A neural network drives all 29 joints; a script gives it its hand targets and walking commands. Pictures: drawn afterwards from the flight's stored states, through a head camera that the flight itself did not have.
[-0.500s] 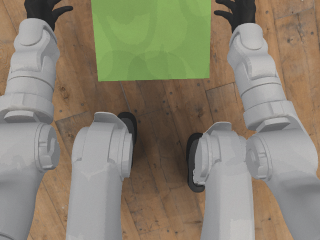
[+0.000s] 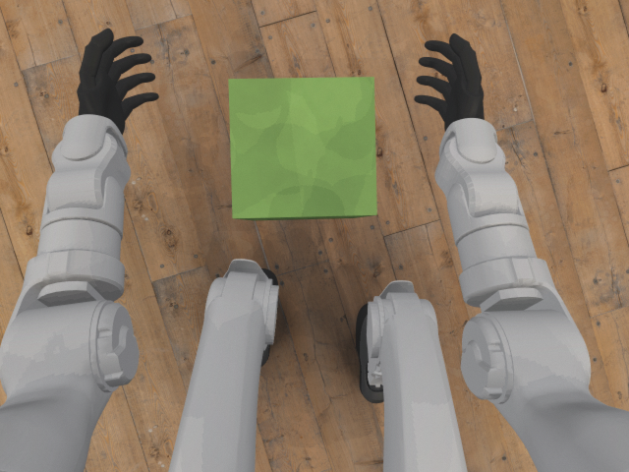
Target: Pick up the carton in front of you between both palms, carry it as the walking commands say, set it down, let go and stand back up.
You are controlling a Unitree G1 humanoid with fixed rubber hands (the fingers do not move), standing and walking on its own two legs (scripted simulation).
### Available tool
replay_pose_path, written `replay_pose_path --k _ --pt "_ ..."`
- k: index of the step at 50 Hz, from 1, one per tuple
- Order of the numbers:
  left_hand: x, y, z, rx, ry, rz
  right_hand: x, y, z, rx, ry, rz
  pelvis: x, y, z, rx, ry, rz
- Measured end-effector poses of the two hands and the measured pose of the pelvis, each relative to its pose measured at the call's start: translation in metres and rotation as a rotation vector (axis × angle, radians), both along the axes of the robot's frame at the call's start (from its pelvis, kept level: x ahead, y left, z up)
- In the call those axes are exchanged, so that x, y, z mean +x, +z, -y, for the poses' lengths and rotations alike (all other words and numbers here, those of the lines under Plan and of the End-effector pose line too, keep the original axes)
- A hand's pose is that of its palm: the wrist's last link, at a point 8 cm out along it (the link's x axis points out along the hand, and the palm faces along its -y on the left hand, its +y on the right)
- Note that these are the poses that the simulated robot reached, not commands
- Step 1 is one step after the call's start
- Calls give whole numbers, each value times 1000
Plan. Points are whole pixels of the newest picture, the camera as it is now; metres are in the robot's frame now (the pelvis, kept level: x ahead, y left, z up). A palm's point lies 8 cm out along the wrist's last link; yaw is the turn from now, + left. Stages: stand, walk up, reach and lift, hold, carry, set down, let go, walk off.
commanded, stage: set down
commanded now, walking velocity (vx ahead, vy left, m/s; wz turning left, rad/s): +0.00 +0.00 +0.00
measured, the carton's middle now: (303, 162) +0.47 +0.07 -0.37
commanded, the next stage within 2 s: let go in 0.42 s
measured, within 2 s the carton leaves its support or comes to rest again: neither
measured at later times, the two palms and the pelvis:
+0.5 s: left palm out of the picture +0.45 +0.29 +0.03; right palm (551, 61) +0.50 -0.10 +0.04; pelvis +0.03 +0.01 +0.14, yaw +1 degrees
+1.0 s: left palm out of the picture +0.32 +0.27 +0.16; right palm out of the picture +0.37 -0.17 +0.16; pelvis +0.09 +0.01 +0.25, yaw +4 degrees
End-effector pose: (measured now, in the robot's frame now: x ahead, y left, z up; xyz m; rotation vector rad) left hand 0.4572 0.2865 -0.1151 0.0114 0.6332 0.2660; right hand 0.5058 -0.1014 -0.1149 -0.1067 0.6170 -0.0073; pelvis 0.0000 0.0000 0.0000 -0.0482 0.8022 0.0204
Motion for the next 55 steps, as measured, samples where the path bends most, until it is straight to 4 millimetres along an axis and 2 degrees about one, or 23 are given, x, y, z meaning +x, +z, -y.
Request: replay_pose_path --k 8,18,27,30,34,38,42,48,55 --pt "-3 53 -8 -8 -6 2 0 51 -2 -8 4 -3 8 44 -1 3 13 2" --pt "-3 116 -8 -12 -19 1 0 117 1 -7 2 -8 20 102 -4 -2 26 20" --pt "-10 155 -8 16 -55 -33 -10 157 4 -40 13 -31 30 146 -10 -1 28 45" --pt "-23 165 -8 40 -87 -68 -26 168 9 -77 18 -56 37 161 -13 1 29 68" --pt "-49 182 -8 64 -122 -120 -55 184 20 -108 19 -99 48 183 -16 7 31 121" --pt "-76 206 -9 70 -136 -150 -80 207 31 -111 21 -126 60 203 -19 14 33 190" --pt "-96 231 -6 68 -138 -153 -97 230 43 -107 31 -130 72 220 -20 23 36 258" --pt "-127 264 7 61 -137 -154 -124 262 63 -104 39 -135 89 241 -16 41 40 369" --pt "-170 299 28 61 -133 -166 -167 294 93 -98 33 -153 106 265 -7 64 41 532"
